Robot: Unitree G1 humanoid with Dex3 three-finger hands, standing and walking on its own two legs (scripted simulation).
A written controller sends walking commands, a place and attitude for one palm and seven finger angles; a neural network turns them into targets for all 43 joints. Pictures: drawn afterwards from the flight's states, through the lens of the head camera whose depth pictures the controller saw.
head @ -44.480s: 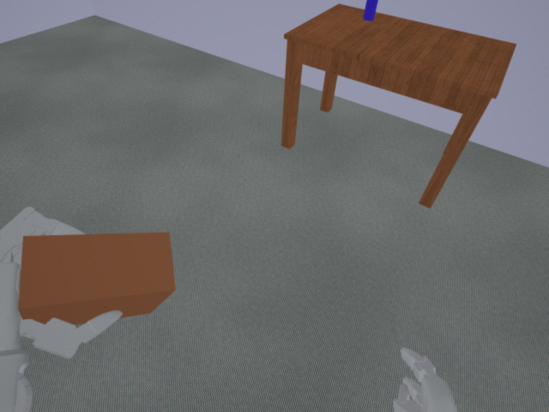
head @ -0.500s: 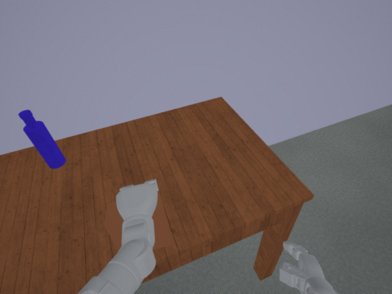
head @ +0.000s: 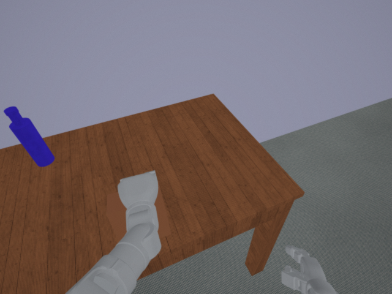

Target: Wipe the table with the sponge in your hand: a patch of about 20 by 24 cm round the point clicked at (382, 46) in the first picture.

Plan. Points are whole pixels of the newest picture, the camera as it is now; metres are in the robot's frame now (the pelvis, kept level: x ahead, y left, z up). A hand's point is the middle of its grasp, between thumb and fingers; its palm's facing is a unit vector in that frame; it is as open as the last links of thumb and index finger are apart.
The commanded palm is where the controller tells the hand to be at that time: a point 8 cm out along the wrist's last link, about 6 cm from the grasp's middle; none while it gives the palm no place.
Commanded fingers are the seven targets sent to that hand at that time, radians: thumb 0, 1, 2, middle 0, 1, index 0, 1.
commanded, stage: wipe forward along the third lane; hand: left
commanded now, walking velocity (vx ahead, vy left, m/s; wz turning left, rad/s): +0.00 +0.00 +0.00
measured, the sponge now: (142, 221) +0.31 +0.18 -0.06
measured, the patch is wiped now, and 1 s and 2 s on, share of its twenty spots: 0.70 0.90 0.90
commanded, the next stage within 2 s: wipe back along the third lane in 1.34 s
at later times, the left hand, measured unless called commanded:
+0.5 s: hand (140, 185) +0.37 +0.20 -0.01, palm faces -0.11 -0.02 -0.99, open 10.7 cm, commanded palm +0.35 +0.19 +0.03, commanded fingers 0.00 0.10 1.30 -1.20 -1.60 -1.20 -1.60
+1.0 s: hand (135, 169) +0.43 +0.23 -0.01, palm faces -0.12 -0.02 -0.99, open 10.7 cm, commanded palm +0.41 +0.22 +0.03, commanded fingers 0.00 0.10 1.30 -1.20 -1.60 -1.20 -1.60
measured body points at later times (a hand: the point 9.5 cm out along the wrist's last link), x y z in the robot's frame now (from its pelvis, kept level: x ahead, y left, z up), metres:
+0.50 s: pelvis -0.01 +0.00 -0.01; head +0.01 -0.01 +0.44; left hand +0.37 +0.19 +0.05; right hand +0.13 -0.24 -0.14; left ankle +0.04 +0.14 -0.73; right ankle +0.01 -0.07 -0.73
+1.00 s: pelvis +0.01 +0.02 -0.01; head +0.05 +0.03 +0.44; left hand +0.43 +0.22 +0.05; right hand +0.12 -0.23 -0.14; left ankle +0.04 +0.14 -0.73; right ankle +0.01 -0.07 -0.73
